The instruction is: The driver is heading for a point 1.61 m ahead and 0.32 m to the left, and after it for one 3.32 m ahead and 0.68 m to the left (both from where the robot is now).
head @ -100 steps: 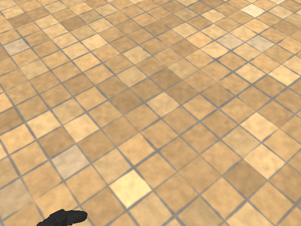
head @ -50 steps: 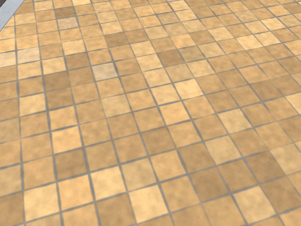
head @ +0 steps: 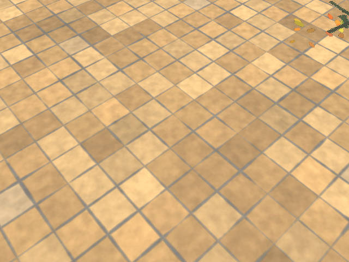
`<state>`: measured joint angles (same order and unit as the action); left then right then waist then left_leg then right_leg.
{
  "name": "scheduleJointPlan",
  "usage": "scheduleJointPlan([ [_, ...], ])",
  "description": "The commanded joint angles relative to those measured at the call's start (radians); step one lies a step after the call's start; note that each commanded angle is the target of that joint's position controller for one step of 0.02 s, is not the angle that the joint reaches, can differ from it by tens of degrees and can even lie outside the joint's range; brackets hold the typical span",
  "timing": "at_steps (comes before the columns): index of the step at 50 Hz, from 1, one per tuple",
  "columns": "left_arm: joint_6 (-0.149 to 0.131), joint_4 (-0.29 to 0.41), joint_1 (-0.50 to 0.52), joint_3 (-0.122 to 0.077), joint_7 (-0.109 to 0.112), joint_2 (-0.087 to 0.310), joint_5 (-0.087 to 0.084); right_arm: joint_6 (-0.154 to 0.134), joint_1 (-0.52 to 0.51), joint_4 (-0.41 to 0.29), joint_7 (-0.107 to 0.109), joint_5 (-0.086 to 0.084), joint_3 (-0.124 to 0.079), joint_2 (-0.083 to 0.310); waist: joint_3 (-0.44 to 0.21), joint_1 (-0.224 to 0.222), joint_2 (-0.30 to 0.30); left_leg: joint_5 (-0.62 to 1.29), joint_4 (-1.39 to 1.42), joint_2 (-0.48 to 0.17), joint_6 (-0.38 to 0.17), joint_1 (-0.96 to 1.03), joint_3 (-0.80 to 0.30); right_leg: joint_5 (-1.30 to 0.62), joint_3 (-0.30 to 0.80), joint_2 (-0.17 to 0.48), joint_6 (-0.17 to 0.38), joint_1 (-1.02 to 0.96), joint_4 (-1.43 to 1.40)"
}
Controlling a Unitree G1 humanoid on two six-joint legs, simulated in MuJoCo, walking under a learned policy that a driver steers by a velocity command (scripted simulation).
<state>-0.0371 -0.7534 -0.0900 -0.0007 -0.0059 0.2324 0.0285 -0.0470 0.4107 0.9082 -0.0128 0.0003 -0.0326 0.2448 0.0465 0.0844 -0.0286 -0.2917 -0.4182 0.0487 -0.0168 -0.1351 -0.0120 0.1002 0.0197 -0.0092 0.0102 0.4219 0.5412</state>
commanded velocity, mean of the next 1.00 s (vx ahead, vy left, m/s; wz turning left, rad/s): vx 0.04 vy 0.00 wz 0.31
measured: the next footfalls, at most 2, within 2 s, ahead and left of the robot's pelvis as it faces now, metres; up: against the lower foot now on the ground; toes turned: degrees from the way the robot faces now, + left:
right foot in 0.02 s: +0.13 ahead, -0.10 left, +0.00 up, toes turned +1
left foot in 0.44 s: +0.03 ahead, +0.11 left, +0.00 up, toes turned +17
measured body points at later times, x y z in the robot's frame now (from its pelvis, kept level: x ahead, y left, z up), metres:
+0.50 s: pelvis +0.01 +0.01 -0.01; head +0.02 +0.05 +0.44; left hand +0.03 +0.31 -0.14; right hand +0.21 -0.21 -0.11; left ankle -0.01 +0.09 -0.74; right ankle +0.08 -0.10 -0.71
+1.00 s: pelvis +0.01 +0.01 +0.00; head +0.03 +0.00 +0.45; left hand +0.00 +0.28 -0.12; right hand +0.21 -0.19 -0.12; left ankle -0.03 +0.09 -0.72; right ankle +0.05 -0.09 -0.74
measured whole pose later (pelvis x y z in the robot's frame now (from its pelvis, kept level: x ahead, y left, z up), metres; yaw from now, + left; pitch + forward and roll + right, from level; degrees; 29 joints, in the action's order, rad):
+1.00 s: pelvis +0.01 +0.01 +0.00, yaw +19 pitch -1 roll +1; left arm 0.03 -0.82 -0.25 -0.03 0.00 0.24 0.01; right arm 0.04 0.17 0.78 0.03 0.01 -0.03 0.25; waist 0.04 -0.02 0.02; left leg -0.40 -0.66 0.08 -0.03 -0.29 -0.03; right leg 0.24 0.07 -0.04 0.03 0.22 0.47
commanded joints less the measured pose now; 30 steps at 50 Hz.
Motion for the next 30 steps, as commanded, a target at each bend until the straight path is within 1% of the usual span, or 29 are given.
scheduleJointPlan([
  [1, -0.027, 0.007, -0.199, -0.05, 0.034, 0.184, 0.019, -0.008, -0.056, -0.098, 0.01, -0.014, -0.033, 0.122, -0.155, -0.122, -0.008, 0.299, -0.209, -0.105, -0.047, -0.169, -0.14, -0.346, 0.135, 0.175, 0.052, -0.396, -0.117],
  [2, -0.016, 0.024, -0.229, -0.068, 0.036, 0.259, 0.01, 0.002, 0.046, -0.11, 0.022, -0.019, -0.017, 0.045, -0.248, -0.099, -0.204, -0.262, -0.443, 0.019, -0.023, -0.29, -0.029, -0.698, 0.321, 0.426, 0.169, -0.528, -0.083],
  [3, 0.006, 0.02, -0.251, -0.074, 0.036, 0.235, -0.023, 0.029, 0.061, -0.09, 0.034, -0.007, -0.035, 0.112, -0.289, -0.13, -0.195, -0.412, -0.625, 0.038, -0.022, -0.351, -0.002, -0.643, 0.388, 0.462, 0.262, -0.5, -0.122],
  [4, 0.012, 0.033, -0.212, -0.058, 0.038, 0.176, -0.028, 0.048, 0.032, -0.084, 0.034, 0.012, -0.048, 0.14, -0.206, -0.11, -0.094, -0.354, -0.711, 0.001, -0.018, -0.385, -0.028, -0.506, 0.33, 0.408, 0.257, -0.43, -0.163],
  [5, 0.016, 0.043, -0.141, -0.044, 0.044, 0.13, -0.021, 0.058, -0.006, -0.087, 0.029, 0.019, -0.052, 0.129, -0.139, -0.085, -0.075, -0.286, -0.722, -0.025, -0.007, -0.395, -0.032, -0.418, 0.258, 0.356, 0.228, -0.357, -0.195],
  [6, 0.018, 0.049, -0.099, -0.037, 0.05, 0.11, -0.015, 0.069, -0.023, -0.092, 0.023, 0.019, -0.055, 0.12, -0.104, -0.065, -0.09, -0.238, -0.715, -0.043, 0.011, -0.382, -0.033, -0.394, 0.192, 0.321, 0.208, -0.303, -0.222],
  [7, 0.018, 0.051, -0.079, -0.038, 0.055, 0.108, -0.012, 0.081, -0.021, -0.091, 0.018, 0.022, -0.055, 0.111, -0.093, -0.053, -0.11, -0.201, -0.722, -0.047, 0.028, -0.354, -0.02, -0.382, 0.134, 0.295, 0.202, -0.26, -0.236],
  [8, 0.018, 0.05, -0.079, -0.039, 0.056, 0.107, -0.007, 0.09, -0.017, -0.09, 0.015, 0.022, -0.056, 0.103, -0.098, -0.05, -0.105, -0.178, -0.735, -0.039, 0.039, -0.331, -0.005, -0.401, 0.095, 0.281, 0.203, -0.239, -0.235],
  [10, 0.015, 0.043, -0.086, -0.044, 0.056, 0.111, -0.004, 0.104, -0.033, -0.104, 0.01, 0.017, -0.056, 0.091, -0.113, -0.047, -0.094, -0.155, -0.703, -0.039, 0.049, -0.319, 0.003, -0.374, 0.051, 0.283, 0.212, -0.231, -0.237],
  [13, 0.019, 0.035, -0.088, -0.052, 0.053, 0.123, 0.001, 0.122, -0.097, -0.139, -0.006, 0.018, -0.048, 0.076, -0.106, -0.062, -0.117, -0.125, -0.567, -0.059, 0.044, -0.297, 0.02, -0.207, 0.012, 0.289, 0.209, -0.216, -0.248],
  [15, 0.026, 0.034, -0.084, -0.059, 0.046, 0.141, 0.006, 0.128, -0.139, -0.165, -0.017, 0.016, -0.042, 0.074, -0.104, -0.076, -0.134, -0.12, -0.462, -0.063, 0.031, -0.241, 0.042, -0.095, -0.009, 0.294, 0.202, -0.19, -0.249],
  [17, 0.034, 0.029, -0.096, -0.07, 0.038, 0.165, 0.009, 0.128, -0.164, -0.187, -0.023, 0.013, -0.041, 0.086, -0.108, -0.087, -0.138, -0.135, -0.389, -0.056, 0.017, -0.199, 0.068, -0.062, -0.012, 0.314, 0.2, -0.187, -0.231],
  [19, 0.042, 0.025, -0.099, -0.081, 0.034, 0.19, 0.005, 0.121, -0.165, -0.201, -0.025, 0.01, -0.042, 0.092, -0.112, -0.083, -0.129, -0.125, -0.297, -0.049, -0.003, -0.15, 0.088, -0.052, -0.019, 0.33, 0.182, -0.185, -0.193],
  [20, 0.047, 0.025, -0.089, -0.085, 0.033, 0.201, -0.002, 0.115, -0.144, -0.2, -0.026, 0.011, -0.041, 0.089, -0.114, -0.063, -0.108, -0.069, -0.199, -0.039, -0.019, -0.088, 0.1, -0.026, -0.044, 0.322, 0.152, -0.16, -0.15],
  [21, 0.054, 0.017, -0.105, -0.089, 0.032, 0.198, -0.002, 0.106, -0.114, -0.19, -0.023, 0.013, -0.044, 0.101, -0.11, -0.05, -0.062, -0.007, -0.085, -0.028, -0.037, -0.012, 0.081, 0.036, -0.079, 0.303, 0.1, -0.108, -0.085],
  [22, 0.063, 0.009, -0.149, -0.085, 0.025, 0.164, 0.002, 0.093, -0.102, -0.191, -0.014, 0.023, -0.055, 0.154, -0.071, -0.053, 0.114, -0.004, 0.105, -0.131, -0.064, 0.019, -0.111, 0.191, -0.161, 0.23, 0.02, -0.016, 0.09],
  [23, 0.074, 0.079, -0.129, -0.064, 0.03, 0.089, -0.004, 0.088, -0.124, -0.233, -0.007, 0.022, -0.09, 0.313, -0.014, -0.064, 0.387, 0.157, 0.203, -0.429, -0.183, 0.004, -0.553, 0.531, -0.207, 0.029, -0.063, 0.238, 0.283],
  [24, 0.089, 0.089, -0.028, -0.071, 0.041, 0.137, 0.006, 0.092, -0.058, -0.21, 0.004, 0.034, -0.099, 0.305, 0.007, 0.002, 0.235, 0.267, 0.184, -0.434, -0.265, -0.079, -0.504, 0.513, -0.043, 0.034, -0.054, 0.207, 0.459],
  [25, 0.094, 0.082, -0.05, -0.071, 0.037, 0.125, -0.012, 0.093, -0.105, -0.209, 0.014, 0.026, -0.084, 0.255, 0.009, -0.051, 0.191, 0.265, 0.162, -0.365, -0.257, -0.103, -0.406, 0.427, -0.002, 0.043, -0.048, 0.19, 0.503],
  [26, 0.088, 0.062, -0.081, -0.074, 0.032, 0.13, -0.02, 0.095, -0.181, -0.22, 0.017, 0.018, -0.073, 0.216, 0.021, -0.091, 0.16, 0.223, 0.158, -0.286, -0.213, -0.112, -0.324, 0.33, 0.014, 0.05, -0.04, 0.174, 0.492],
  [27, 0.08, 0.046, -0.105, -0.081, 0.03, 0.145, -0.008, 0.094, -0.237, -0.238, 0.019, 0.014, -0.069, 0.201, -0.003, -0.108, 0.176, 0.247, 0.143, -0.235, -0.187, -0.079, -0.284, 0.275, 0.006, 0.039, -0.035, 0.173, 0.501],
  [28, 0.076, 0.028, -0.135, -0.085, 0.025, 0.156, 0.006, 0.092, -0.249, -0.247, 0.019, 0.01, -0.063, 0.178, -0.04, -0.108, 0.177, 0.348, 0.122, -0.212, -0.189, -0.049, -0.259, 0.253, -0.003, 0.029, -0.039, 0.157, 0.53],
  [29, 0.076, 0.027, -0.14, -0.087, 0.02, 0.156, 0.006, 0.089, -0.231, -0.248, 0.015, 0.004, -0.06, 0.169, -0.074, -0.103, 0.149, 0.408, 0.108, -0.21, -0.194, -0.021, -0.259, 0.251, -0.001, 0.022, -0.043, 0.147, 0.549],
  [30, 0.077, 0.031, -0.135, -0.086, 0.018, 0.148, 0.001, 0.086, -0.21, -0.244, 0.012, 0.001, -0.063, 0.175, -0.088, -0.097, 0.126, 0.43, 0.1, -0.213, -0.198, 0.005, -0.266, 0.25, 0.004, 0.021, -0.048, 0.152, 0.545],
])
Velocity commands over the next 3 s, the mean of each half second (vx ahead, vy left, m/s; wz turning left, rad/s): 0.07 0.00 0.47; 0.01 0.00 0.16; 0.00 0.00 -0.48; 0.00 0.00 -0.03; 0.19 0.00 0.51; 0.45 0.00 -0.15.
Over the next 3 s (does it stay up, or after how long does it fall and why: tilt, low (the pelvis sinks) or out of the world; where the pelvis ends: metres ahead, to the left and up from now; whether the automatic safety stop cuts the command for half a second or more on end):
stays up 0.29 0.08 0.01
